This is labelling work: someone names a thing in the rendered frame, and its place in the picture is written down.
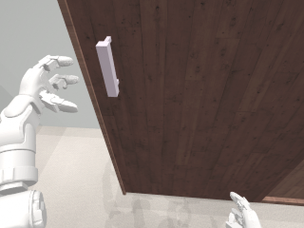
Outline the left robot hand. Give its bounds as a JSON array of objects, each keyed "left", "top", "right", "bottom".
[{"left": 18, "top": 55, "right": 80, "bottom": 113}]

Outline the left robot forearm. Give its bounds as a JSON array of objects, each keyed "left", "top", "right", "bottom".
[{"left": 0, "top": 95, "right": 43, "bottom": 197}]

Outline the wardrobe door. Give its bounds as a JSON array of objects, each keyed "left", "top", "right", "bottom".
[
  {"left": 267, "top": 160, "right": 304, "bottom": 200},
  {"left": 66, "top": 0, "right": 304, "bottom": 203}
]

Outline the right robot hand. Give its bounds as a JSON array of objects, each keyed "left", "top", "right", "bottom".
[{"left": 225, "top": 192, "right": 262, "bottom": 228}]

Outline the left robot upper arm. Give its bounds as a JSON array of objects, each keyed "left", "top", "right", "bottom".
[{"left": 0, "top": 190, "right": 48, "bottom": 228}]

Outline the handle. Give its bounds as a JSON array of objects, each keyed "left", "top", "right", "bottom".
[{"left": 96, "top": 36, "right": 120, "bottom": 97}]

